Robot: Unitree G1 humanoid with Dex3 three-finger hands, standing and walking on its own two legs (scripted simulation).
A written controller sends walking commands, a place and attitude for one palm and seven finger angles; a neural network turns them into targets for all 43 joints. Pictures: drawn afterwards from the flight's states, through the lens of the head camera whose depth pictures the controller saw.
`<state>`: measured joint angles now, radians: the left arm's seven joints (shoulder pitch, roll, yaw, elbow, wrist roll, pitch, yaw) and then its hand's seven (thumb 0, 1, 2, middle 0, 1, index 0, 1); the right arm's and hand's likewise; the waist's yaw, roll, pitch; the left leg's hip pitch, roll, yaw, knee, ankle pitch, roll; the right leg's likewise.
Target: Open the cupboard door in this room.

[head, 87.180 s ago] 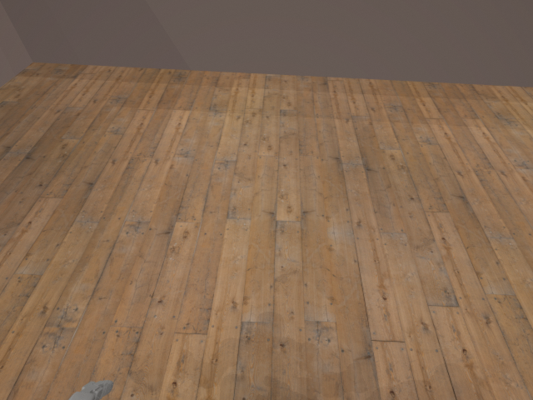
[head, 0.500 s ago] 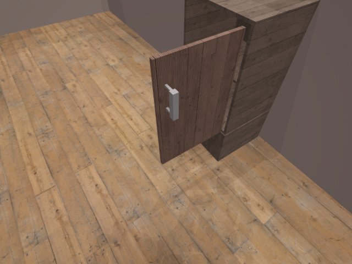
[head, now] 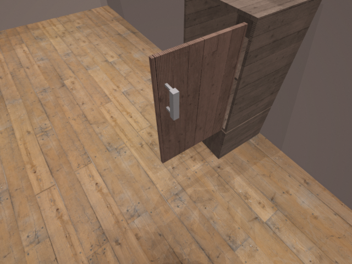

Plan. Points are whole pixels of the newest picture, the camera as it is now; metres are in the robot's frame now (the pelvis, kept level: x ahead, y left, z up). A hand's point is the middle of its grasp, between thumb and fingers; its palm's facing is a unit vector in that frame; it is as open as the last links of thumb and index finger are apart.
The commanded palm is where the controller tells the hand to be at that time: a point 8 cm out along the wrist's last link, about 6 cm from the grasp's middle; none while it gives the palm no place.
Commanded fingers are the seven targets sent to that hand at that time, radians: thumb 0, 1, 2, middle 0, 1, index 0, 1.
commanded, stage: look to check the result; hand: left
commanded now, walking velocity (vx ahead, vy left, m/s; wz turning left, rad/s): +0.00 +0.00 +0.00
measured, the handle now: (171, 101) +0.63 +0.05 -0.04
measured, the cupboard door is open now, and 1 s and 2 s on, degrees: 90 90 90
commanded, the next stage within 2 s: stand and wait in 0.04 s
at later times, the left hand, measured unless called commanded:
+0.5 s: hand out of the picture +0.07 +0.21 -0.16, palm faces -0.01 -0.96 -0.29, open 7.3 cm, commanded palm none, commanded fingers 0.00 0.90 0.90 -0.20 -0.30 -0.20 -0.30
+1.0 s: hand out of the picture +0.08 +0.21 -0.16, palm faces -0.01 -0.96 -0.29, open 7.3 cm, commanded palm none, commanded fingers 0.00 0.90 0.90 -0.20 -0.30 -0.20 -0.30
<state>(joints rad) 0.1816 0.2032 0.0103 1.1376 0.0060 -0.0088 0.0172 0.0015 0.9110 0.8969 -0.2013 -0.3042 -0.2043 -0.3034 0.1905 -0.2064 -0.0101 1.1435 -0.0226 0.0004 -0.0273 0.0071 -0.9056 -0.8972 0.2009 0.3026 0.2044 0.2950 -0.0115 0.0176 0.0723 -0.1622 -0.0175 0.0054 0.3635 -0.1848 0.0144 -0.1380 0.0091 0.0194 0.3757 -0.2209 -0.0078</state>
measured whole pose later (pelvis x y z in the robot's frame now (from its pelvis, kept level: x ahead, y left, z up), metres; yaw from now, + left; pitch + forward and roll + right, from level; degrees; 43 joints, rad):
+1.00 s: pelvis +0.02 -0.01 +0.00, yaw +0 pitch -1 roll +0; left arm 0.14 0.27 0.01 1.13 0.00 -0.02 0.01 0.00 0.91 0.90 -0.20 -0.30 -0.21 -0.30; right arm 0.13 -0.28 -0.01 1.14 -0.02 0.00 -0.02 0.01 -0.90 -0.90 0.20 0.30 0.21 0.30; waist -0.01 0.01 0.06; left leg -0.11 0.00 -0.01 0.31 -0.19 -0.01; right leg -0.07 0.03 0.01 0.31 -0.22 -0.03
